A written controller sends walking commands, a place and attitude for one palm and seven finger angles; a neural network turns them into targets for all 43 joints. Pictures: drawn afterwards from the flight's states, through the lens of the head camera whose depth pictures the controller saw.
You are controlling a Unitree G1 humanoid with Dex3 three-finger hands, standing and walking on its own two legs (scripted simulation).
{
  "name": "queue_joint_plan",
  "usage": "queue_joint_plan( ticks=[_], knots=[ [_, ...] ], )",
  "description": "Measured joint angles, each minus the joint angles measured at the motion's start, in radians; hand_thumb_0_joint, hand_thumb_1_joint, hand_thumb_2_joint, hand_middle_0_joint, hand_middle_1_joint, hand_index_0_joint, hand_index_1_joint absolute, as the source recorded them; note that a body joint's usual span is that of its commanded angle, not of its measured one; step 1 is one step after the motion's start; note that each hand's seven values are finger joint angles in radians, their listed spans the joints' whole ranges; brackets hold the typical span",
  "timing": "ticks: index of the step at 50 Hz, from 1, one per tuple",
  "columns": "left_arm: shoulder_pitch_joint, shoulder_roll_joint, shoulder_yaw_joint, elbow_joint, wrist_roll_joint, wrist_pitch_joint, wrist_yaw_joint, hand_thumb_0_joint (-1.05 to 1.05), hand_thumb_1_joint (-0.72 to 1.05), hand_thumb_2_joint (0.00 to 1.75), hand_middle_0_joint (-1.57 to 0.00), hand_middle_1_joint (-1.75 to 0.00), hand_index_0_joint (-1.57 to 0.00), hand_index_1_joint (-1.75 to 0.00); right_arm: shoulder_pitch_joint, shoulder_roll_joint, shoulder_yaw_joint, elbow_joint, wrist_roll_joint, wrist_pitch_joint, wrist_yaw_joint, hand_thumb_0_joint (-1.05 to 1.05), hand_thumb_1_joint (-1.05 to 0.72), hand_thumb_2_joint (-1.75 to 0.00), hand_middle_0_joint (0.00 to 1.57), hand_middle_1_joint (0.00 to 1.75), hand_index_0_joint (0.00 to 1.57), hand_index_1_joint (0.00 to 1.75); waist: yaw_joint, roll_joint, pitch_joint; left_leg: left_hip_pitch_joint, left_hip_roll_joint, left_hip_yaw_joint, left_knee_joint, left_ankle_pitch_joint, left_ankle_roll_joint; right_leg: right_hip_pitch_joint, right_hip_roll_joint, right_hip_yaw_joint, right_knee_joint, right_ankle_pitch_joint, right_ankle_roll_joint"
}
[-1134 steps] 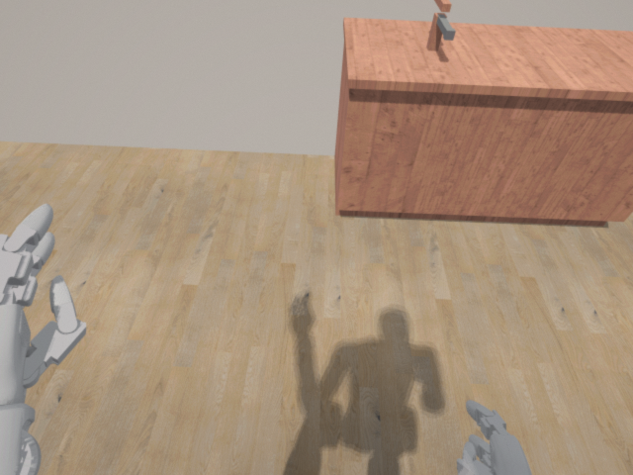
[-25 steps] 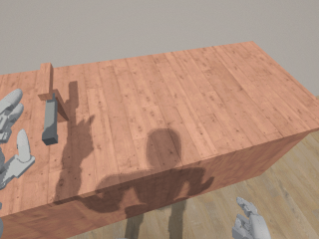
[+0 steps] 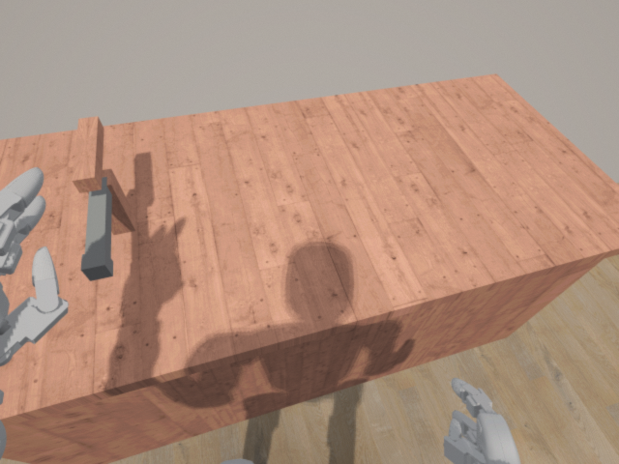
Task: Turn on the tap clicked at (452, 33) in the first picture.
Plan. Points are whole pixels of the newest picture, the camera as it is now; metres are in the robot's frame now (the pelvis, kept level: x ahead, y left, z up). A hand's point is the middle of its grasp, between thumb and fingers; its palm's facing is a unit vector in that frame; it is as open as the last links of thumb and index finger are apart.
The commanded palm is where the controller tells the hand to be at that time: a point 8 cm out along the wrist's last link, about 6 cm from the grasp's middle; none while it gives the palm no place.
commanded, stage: shuffle to correct the standing spot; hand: left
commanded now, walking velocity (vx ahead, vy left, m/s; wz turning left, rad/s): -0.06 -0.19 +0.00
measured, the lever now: (97, 265) +0.34 +0.30 +0.04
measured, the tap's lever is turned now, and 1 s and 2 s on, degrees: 0 0 0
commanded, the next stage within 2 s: none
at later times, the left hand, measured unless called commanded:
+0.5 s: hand (63, 305) +0.22 +0.23 +0.17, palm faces +0.30 -0.85 -0.43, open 7.4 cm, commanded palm +0.16 +0.28 +0.18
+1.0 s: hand (70, 304) +0.22 +0.23 +0.17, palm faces +0.29 -0.85 -0.43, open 7.4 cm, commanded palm +0.16 +0.27 +0.18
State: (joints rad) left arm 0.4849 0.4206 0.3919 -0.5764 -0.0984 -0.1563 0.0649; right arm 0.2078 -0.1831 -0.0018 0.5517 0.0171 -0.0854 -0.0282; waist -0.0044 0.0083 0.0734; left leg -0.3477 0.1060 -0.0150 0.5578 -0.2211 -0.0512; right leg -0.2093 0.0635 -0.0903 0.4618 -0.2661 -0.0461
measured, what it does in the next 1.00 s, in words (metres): stands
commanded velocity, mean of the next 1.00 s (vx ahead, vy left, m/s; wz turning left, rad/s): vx -0.05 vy -0.19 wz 0.00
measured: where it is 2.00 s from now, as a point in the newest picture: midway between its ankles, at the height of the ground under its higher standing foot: outside the picture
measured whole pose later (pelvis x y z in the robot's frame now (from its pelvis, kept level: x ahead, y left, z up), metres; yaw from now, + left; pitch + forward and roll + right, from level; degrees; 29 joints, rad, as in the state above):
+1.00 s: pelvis +0.00 -0.01 +0.00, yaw +0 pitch +0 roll -2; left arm 0.50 0.42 0.39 -0.59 -0.10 -0.14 0.07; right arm 0.21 -0.19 -0.01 0.55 0.02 -0.07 -0.02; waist -0.01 0.02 0.07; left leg -0.35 0.11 -0.03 0.57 -0.23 -0.06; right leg -0.21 0.07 -0.10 0.47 -0.28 -0.06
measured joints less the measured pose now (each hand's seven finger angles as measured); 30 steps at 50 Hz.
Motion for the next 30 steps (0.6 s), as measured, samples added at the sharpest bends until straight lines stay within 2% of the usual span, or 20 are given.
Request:
queue_joint_plan(
  ticks=[13, 30],
  knots=[
    [0.01, -0.003, 0.001, -0.003, -0.008, 0.007, 0.007, 0.01, 0.89, 0.9, -0.21, -0.3, -0.22, -0.3, -0.002, -0.017, -0.013, 0.0, 0.007, 0.01, -0.004, 0.01, -0.9, -0.9, 0.2, 0.3, 0.2, 0.3, -0.007, -0.001, -0.004, -0.008, 0.001, -0.003, 0.033, -0.02, -0.002, -0.009, 0.0, -0.002, 0.038, -0.024, -0.005],
    [0.014, -0.002, 0.0, -0.001, -0.006, 0.01, 0.007, 0.01, 0.89, 0.9, -0.21, -0.3, -0.22, -0.3, 0.003, -0.003, 0.001, 0.0, 0.005, 0.007, 0.003, 0.01, -0.9, -0.9, 0.2, 0.3, 0.2, 0.3, -0.003, 0.01, -0.004, -0.007, 0.004, -0.007, 0.019, -0.011, -0.005, -0.007, 0.004, -0.006, 0.022, -0.015, -0.009]
  ],
)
